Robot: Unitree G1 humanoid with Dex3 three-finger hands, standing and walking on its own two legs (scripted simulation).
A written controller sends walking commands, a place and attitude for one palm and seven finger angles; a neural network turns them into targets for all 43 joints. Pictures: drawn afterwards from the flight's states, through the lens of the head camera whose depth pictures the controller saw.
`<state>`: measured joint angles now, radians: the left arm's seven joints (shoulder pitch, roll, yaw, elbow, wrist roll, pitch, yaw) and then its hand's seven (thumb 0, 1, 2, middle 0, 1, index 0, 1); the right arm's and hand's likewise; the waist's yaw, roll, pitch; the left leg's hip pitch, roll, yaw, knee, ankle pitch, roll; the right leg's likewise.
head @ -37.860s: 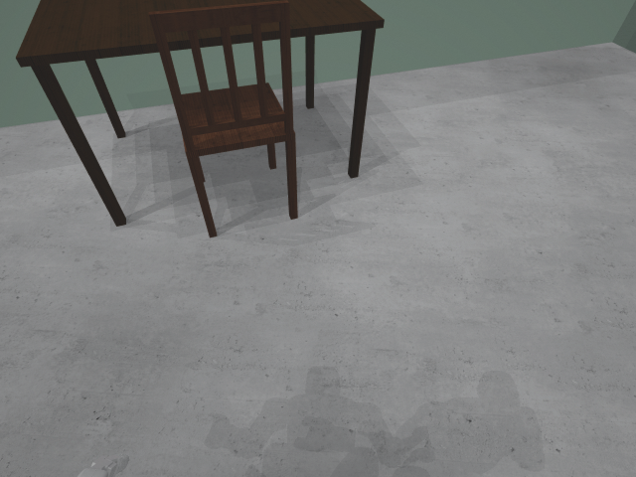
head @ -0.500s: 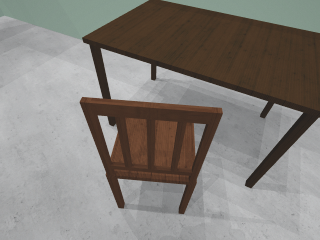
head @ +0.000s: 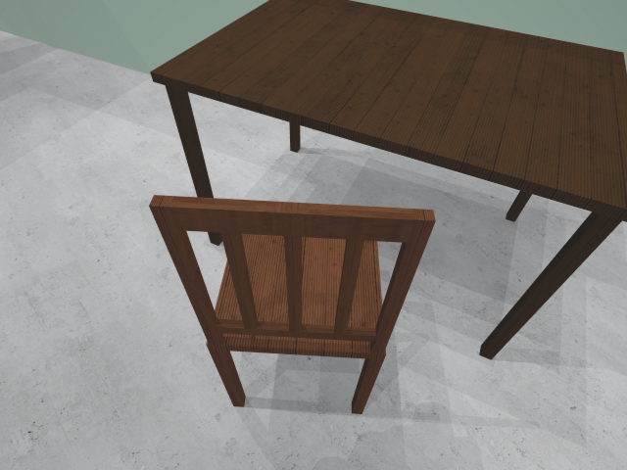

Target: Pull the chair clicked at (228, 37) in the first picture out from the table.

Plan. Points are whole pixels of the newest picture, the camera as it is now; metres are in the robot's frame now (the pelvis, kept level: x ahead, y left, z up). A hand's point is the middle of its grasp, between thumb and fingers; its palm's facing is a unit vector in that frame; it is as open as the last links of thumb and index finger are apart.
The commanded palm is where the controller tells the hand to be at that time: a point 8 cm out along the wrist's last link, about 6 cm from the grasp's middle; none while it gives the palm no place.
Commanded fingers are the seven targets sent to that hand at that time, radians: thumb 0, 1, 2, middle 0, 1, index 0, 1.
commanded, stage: come to a stop and stand still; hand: left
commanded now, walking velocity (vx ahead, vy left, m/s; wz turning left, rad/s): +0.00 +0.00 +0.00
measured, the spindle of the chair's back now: (294, 287) +0.42 +0.06 -0.09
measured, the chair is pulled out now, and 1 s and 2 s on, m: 0.26 0.26 0.26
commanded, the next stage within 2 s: look again from close up in 0.22 s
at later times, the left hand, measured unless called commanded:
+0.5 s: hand out of the picture +0.02 +0.18 -0.18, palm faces +0.00 -0.98 -0.20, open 7.4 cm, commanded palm none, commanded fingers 0.00 0.90 0.90 -0.20 -0.30 -0.20 -0.30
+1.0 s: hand out of the picture +0.00 +0.18 -0.18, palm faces +0.01 -0.98 -0.18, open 7.4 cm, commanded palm none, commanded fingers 0.00 0.90 0.90 -0.20 -0.30 -0.20 -0.30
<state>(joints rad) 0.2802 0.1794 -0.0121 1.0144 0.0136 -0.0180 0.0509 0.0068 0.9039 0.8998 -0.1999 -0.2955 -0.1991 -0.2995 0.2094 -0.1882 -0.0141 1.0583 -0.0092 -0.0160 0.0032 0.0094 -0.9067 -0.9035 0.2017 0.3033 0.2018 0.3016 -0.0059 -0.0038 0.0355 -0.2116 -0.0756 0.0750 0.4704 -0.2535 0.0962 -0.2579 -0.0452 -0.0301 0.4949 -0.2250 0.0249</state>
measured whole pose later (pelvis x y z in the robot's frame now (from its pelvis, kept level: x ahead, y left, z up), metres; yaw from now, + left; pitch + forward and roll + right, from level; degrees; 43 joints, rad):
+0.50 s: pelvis +0.01 +0.01 +0.00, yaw -1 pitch -2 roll +0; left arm 0.28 0.17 -0.01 1.09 0.01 -0.01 0.05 0.01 0.90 0.90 -0.20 -0.30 -0.20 -0.30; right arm 0.22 -0.17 -0.01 1.15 0.00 -0.02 -0.01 0.01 -0.92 -0.90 0.20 0.30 0.20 0.30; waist 0.00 -0.01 0.04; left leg -0.14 -0.09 0.08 0.41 -0.24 0.11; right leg -0.20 -0.05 -0.02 0.44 -0.21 0.04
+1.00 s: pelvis +0.01 +0.02 +0.00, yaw -1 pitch -2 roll +0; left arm 0.31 0.13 -0.01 1.12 0.01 -0.01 0.06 0.01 0.91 0.90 -0.20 -0.30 -0.20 -0.30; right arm 0.26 -0.13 0.00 1.18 0.00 -0.03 -0.02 0.01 -0.91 -0.90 0.20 0.30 0.20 0.30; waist 0.00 -0.01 0.04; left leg -0.13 -0.10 0.09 0.38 -0.24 0.12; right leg -0.19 -0.06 -0.01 0.43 -0.21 0.05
